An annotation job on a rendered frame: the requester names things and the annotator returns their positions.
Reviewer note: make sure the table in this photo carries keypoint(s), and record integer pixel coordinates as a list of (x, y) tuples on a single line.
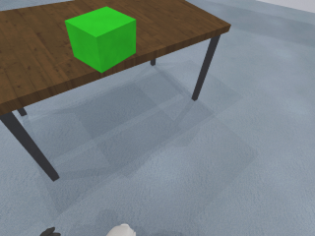
[(37, 60)]

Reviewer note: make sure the left robot thigh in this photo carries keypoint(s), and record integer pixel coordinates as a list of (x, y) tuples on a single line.
[(121, 230)]

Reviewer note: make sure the carton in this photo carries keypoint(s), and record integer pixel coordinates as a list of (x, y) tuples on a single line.
[(102, 38)]

